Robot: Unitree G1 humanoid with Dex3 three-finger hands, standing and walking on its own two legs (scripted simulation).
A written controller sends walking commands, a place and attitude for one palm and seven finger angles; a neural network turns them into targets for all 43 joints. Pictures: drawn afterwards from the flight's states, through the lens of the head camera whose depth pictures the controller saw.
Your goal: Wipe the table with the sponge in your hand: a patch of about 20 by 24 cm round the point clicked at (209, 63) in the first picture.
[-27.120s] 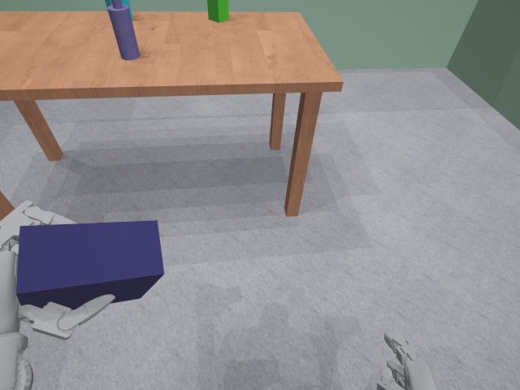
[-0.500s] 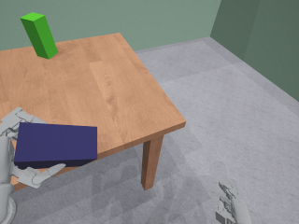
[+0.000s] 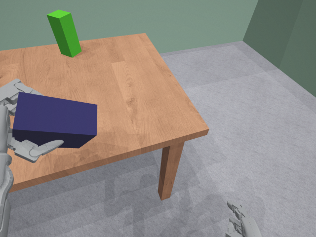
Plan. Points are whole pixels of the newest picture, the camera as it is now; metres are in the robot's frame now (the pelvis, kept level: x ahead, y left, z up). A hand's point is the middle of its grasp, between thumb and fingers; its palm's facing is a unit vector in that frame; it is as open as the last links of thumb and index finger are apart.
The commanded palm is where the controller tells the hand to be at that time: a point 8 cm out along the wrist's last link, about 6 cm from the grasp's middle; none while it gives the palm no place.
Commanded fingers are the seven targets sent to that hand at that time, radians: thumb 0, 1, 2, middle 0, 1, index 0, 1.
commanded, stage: turn the palm down, sponge in hand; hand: left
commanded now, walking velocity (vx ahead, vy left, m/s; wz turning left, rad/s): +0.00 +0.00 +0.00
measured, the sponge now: (66, 126) +0.28 +0.24 +0.16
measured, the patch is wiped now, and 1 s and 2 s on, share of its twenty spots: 0.00 0.00 0.00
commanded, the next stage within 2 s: none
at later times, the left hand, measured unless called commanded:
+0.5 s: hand (48, 153) +0.22 +0.24 +0.15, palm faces +0.33 -0.59 -0.74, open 10.4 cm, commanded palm +0.18 +0.27 +0.20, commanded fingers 0.00 0.10 1.30 -1.20 -1.60 -1.20 -1.60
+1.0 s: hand (49, 143) +0.24 +0.25 +0.16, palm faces +0.29 -0.35 -0.89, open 10.4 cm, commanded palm +0.20 +0.26 +0.22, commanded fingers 0.00 0.10 1.30 -1.20 -1.60 -1.20 -1.60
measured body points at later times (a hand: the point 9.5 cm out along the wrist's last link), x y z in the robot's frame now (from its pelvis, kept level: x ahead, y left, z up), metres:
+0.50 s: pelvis +0.00 -0.05 -0.01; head +0.00 -0.08 +0.44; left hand +0.20 +0.27 +0.19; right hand +0.21 -0.28 -0.09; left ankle +0.01 +0.09 -0.74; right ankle +0.00 -0.13 -0.74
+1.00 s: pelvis +0.01 -0.03 +0.00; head +0.00 -0.07 +0.44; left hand +0.21 +0.26 +0.21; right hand +0.23 -0.26 -0.09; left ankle +0.01 +0.09 -0.74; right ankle +0.00 -0.13 -0.74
